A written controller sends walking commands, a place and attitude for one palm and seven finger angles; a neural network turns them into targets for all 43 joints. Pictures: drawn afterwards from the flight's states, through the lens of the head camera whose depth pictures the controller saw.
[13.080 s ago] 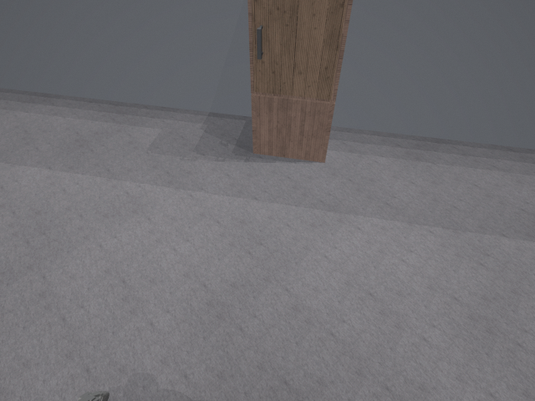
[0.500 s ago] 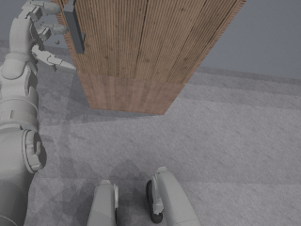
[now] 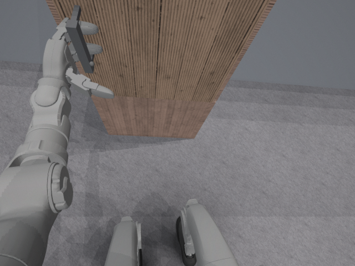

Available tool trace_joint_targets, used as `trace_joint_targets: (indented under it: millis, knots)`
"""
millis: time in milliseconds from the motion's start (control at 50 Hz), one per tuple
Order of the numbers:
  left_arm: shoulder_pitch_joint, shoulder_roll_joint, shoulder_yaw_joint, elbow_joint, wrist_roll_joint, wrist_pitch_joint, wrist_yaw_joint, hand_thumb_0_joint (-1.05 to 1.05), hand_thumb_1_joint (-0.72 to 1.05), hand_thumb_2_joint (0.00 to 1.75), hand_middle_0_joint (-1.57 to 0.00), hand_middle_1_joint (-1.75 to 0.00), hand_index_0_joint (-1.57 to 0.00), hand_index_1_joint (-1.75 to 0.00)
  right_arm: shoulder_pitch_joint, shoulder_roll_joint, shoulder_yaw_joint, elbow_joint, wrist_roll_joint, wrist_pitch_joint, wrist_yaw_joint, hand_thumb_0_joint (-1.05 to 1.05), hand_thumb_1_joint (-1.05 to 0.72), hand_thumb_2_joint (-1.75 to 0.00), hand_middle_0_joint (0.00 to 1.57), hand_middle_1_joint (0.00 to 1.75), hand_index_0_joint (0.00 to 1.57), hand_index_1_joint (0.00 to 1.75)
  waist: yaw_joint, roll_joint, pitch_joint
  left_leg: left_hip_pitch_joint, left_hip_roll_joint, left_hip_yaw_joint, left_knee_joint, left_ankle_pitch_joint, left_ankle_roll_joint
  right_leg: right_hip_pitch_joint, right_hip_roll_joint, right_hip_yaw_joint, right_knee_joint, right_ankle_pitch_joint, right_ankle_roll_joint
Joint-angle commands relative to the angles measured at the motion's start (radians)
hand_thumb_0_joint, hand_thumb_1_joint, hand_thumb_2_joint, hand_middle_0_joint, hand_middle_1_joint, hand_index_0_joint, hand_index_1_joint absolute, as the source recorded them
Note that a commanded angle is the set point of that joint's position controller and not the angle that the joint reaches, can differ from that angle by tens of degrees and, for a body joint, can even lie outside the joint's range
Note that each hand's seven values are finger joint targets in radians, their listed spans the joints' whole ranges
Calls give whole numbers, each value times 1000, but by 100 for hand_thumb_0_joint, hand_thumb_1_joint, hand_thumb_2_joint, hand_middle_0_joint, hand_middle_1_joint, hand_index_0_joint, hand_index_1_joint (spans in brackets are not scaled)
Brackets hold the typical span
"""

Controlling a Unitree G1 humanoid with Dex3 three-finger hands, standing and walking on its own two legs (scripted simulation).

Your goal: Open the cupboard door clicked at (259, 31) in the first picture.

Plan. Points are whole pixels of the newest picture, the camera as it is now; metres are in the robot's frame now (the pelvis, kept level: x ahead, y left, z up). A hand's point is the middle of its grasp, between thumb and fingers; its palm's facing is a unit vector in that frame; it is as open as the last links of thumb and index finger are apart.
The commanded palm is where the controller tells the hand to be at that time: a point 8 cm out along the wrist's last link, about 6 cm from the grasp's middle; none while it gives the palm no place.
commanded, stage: slide the fingers in behind the handle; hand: left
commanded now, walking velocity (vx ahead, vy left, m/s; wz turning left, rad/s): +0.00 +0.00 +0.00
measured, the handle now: (83, 42) +0.59 +0.14 +0.05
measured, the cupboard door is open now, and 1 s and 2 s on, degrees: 0 0 26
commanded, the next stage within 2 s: close the thumb around the handle in 0.36 s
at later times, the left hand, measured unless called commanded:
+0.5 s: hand (94, 63) +0.54 +0.12 +0.05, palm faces -0.13 -0.99 -0.03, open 13.8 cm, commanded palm +0.52 +0.16 +0.04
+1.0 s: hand (94, 62) +0.54 +0.12 +0.05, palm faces -0.14 -0.99 -0.03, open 6.8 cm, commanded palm +0.52 +0.16 +0.04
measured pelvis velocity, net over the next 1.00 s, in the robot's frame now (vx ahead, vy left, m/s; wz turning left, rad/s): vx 0.00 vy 0.00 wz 0.00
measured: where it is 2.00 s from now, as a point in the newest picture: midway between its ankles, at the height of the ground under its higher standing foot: (161, 263)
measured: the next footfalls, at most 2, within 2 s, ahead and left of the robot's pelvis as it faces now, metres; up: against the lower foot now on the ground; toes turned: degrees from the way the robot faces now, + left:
none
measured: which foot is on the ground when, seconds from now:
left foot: down 0.00-1.00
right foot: down 0.00-1.00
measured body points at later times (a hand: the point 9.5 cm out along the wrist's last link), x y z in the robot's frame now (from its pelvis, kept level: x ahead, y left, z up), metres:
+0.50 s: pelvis -0.01 -0.01 +0.00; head +0.17 +0.01 +0.41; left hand +0.54 +0.17 +0.05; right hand +0.01 -0.27 -0.12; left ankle +0.00 +0.11 -0.60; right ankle +0.07 -0.13 -0.60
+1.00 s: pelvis +0.00 +0.00 +0.00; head +0.17 +0.02 +0.41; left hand +0.54 +0.17 +0.05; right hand +0.00 -0.26 -0.12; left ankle +0.00 +0.11 -0.60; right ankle +0.07 -0.13 -0.60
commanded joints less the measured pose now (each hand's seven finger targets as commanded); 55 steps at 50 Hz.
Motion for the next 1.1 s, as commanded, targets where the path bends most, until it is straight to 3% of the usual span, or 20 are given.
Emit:
trace_joint_targets:
  millis: [0,80,180,240,440,480,520,540,600,640,720,740,760,860,900,940,1000,1080]
  knots:
    - [-466,194,40,-202,-13,-72,4,0,-50,30,-30,-120,-30,-120,184,-194,-71,-40,2,-11,-21,0,-90,-90,20,30,20,30,-31,115,-556,268,6,17,-179,393,17,420,18,1,-120,255,-49]
    - [-466,213,52,-212,-7,-81,9,0,-50,30,-30,-120,-30,-120,183,-192,-70,-42,1,-18,-23,0,-90,-90,20,30,20,30,-20,135,-584,263,3,26,-180,385,17,441,14,9,-119,258,-47]
    - [-473,184,23,-176,-7,-78,-5,0,-50,30,-30,-120,-30,-120,184,-194,-71,-40,6,-21,-27,0,-90,-90,20,30,20,30,-37,99,-545,229,4,29,-177,348,23,428,15,12,-125,234,-43]
    - [-495,201,31,-187,-6,-81,-9,0,-50,30,-30,-120,-30,-120,191,-196,-72,-36,5,-25,-30,0,-90,-90,20,30,20,30,-35,122,-595,241,1,29,-168,359,22,435,13,16,-118,245,-44]
    - [-505,197,24,-181,-11,-65,-18,0,-50,30,-30,-120,-30,-120,192,-201,-71,-31,7,-29,-33,0,-90,-90,20,30,20,30,-41,132,-593,251,4,25,-164,363,23,405,14,12,-115,237,-43]
    - [-511,211,35,-163,-9,-59,-13,0,-39,35,-31,-121,-31,-121,191,-201,-69,-29,6,-29,-33,0,-90,-90,20,30,20,30,-43,127,-564,225,4,28,-165,335,24,403,14,14,-121,211,-42]
    - [-508,218,41,-183,-9,-66,-13,0,-28,40,-32,-122,-32,-122,193,-201,-70,-33,5,-33,-32,0,-90,-90,20,30,20,30,-35,151,-597,247,2,26,-168,345,22,411,14,14,-119,220,-44]
    - [-502,221,44,-184,-9,-66,-13,0,-22,42,-32,-123,-32,-123,193,-202,-70,-34,5,-32,-32,0,-90,-90,20,30,20,30,-34,130,-601,247,3,25,-167,354,23,415,14,13,-117,228,-44]
    - [-490,201,34,-198,-16,-68,-18,0,-5,49,-33,-125,-33,-125,191,-199,-71,-40,5,-33,-30,0,-90,-90,20,30,20,30,-31,143,-607,267,4,20,-171,380,20,411,15,8,-111,246,-49]
    - [-500,207,33,-169,-10,-62,-14,0,6,54,-34,-126,-34,-126,192,-202,-69,-30,6,-31,-31,0,-90,-90,20,30,20,30,-41,133,-562,251,7,20,-171,354,20,386,14,6,-118,218,-44]
    - [-497,200,29,-179,-4,-70,-7,0,28,64,-36,-128,-36,-128,194,-200,-69,-33,3,-32,-28,0,-90,-90,20,30,20,30,-33,159,-582,282,7,14,-177,376,15,376,14,2,-111,222,-47]
    - [-500,182,18,-172,-7,-67,-7,0,34,66,-36,-129,-36,-129,192,-200,-69,-33,4,-32,-27,0,-90,-90,20,30,20,30,-42,143,-568,276,8,14,-173,370,17,365,16,1,-114,216,-45]
    - [-507,207,40,-172,-8,-67,-5,0,40,68,-36,-130,-36,-130,196,-202,-70,-30,2,-31,-29,0,-90,-90,20,30,20,30,-45,117,-571,254,8,18,-168,367,21,388,15,6,-116,226,-43]
    - [-480,232,61,-180,-6,-71,-9,0,68,80,-38,-133,-38,-133,199,-202,-70,-36,2,-29,-29,0,-90,-90,20,30,20,30,-27,131,-590,264,8,15,-175,382,17,406,15,4,-110,239,-47]
    - [-494,191,31,-210,-10,-78,-12,0,79,85,-39,-134,-39,-134,196,-198,-73,-41,1,-30,-26,0,-90,-90,20,30,20,30,-33,160,-618,312,8,10,-170,423,14,378,15,0,-101,257,-49]
    - [-479,183,27,-168,-11,-67,-9,0,90,90,-40,-135,-40,-135,196,-201,-72,-32,4,-24,-26,0,-90,-90,20,30,20,30,-40,136,-568,290,11,9,-174,403,13,363,16,-4,-109,238,-44]
    - [-498,215,51,-166,-8,-65,-1,0,90,90,-40,-135,-40,-135,197,-202,-69,-35,3,-23,-29,0,-90,-90,20,30,20,30,-40,123,-557,257,8,15,-172,374,20,377,17,4,-114,225,-46]
    - [-493,207,39,-177,-1,-71,-6,0,90,90,-40,-135,-40,-135,198,-200,-71,-31,2,-23,-29,0,-90,-90,20,30,20,30,-38,148,-586,289,9,11,-171,403,14,377,15,0,-108,242,-45]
